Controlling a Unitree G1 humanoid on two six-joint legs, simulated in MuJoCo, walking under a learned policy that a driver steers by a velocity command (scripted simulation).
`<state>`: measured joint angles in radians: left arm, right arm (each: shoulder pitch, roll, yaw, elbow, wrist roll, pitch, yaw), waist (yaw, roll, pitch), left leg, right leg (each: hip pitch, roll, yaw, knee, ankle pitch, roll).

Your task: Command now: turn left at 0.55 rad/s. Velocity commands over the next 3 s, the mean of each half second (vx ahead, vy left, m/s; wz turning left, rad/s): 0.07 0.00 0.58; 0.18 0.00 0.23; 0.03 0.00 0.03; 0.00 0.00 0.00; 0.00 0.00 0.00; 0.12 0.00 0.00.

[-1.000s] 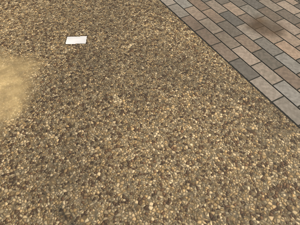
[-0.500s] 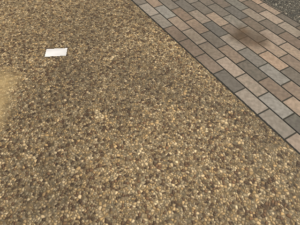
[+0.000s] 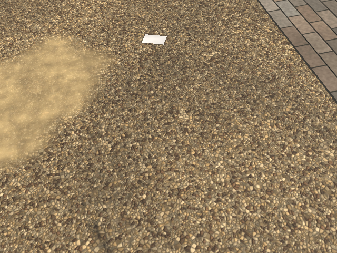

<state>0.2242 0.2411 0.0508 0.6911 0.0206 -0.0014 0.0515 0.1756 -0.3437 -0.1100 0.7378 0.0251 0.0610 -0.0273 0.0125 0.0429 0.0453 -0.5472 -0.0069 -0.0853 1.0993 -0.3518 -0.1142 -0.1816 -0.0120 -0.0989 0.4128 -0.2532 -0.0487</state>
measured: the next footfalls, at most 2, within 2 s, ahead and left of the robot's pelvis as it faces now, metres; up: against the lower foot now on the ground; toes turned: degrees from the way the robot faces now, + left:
left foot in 0.26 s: +0.04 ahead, +0.15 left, +0.00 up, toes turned +12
right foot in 0.72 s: +0.24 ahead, -0.03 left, +0.00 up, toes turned +23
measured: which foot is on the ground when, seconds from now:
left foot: up 0.00-0.24, down 0.26-0.72, up 0.74-1.00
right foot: down 0.00-0.26, up 0.28-0.70, down 0.72-1.00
